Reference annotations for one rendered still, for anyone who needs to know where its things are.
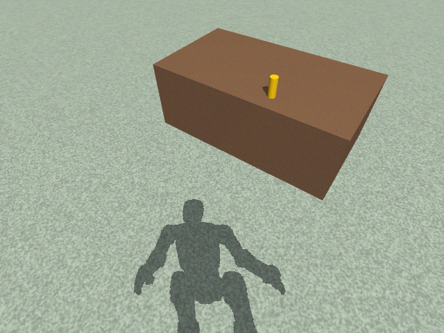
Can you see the can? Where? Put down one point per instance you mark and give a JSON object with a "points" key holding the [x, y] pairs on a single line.
{"points": [[273, 85]]}

